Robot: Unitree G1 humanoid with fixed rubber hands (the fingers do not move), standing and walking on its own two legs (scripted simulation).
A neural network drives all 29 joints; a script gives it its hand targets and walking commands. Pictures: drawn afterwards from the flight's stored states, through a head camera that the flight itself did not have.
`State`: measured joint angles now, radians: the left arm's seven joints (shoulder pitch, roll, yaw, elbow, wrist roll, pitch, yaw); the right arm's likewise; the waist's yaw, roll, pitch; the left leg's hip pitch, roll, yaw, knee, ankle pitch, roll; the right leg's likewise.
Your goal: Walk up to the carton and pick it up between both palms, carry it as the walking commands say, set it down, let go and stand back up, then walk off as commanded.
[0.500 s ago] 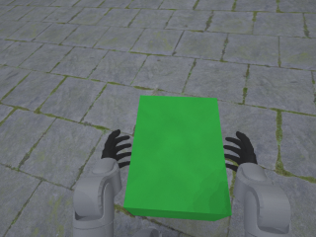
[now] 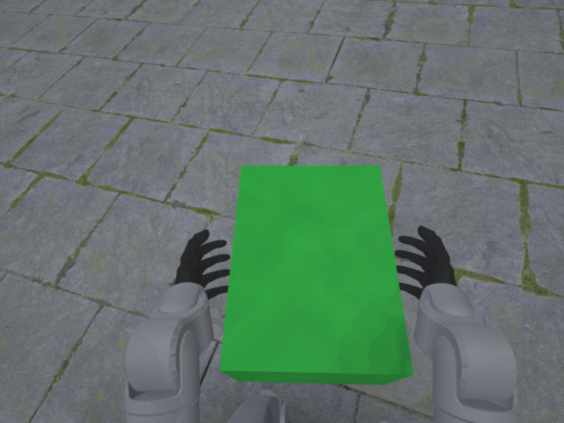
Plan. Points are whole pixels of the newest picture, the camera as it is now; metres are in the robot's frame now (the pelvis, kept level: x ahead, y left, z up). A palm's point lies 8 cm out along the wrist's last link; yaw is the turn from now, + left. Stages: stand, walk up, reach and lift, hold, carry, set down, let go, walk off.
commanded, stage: carry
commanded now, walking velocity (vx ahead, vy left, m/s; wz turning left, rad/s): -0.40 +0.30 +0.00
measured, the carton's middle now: (310, 272) +0.35 +0.01 -0.02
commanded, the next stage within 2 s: none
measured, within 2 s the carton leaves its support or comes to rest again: neither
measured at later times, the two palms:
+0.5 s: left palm out of the picture +0.10 +0.32 +0.07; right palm out of the picture +0.11 +0.03 +0.05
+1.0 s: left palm out of the picture -0.21 +0.46 +0.07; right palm out of the picture -0.20 +0.17 +0.06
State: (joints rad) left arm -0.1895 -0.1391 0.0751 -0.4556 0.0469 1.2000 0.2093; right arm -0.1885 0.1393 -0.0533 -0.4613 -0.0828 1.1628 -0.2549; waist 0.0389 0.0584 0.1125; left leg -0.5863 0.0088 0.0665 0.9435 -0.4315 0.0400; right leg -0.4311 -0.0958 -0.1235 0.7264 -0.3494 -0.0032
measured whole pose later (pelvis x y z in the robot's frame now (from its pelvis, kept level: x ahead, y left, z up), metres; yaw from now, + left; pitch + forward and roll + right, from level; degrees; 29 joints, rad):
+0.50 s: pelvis -0.17 +0.17 -0.01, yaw +0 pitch +1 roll +0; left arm -0.20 -0.14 0.08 -0.40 0.06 1.20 0.21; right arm -0.19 0.14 -0.05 -0.43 -0.09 1.16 -0.25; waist 0.03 0.06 0.13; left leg -0.63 -0.03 0.01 0.99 -0.45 0.03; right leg -0.49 -0.09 -0.07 0.74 -0.25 0.01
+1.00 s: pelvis -0.48 +0.31 -0.01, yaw +0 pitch -3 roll +1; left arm -0.22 -0.14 0.08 -0.30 0.09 1.22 0.20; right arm -0.18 0.14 -0.06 -0.35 -0.11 1.20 -0.24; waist 0.02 0.05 0.08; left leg -0.70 -0.06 -0.04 1.09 -0.38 0.00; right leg -0.48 -0.06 -0.08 0.77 -0.24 -0.03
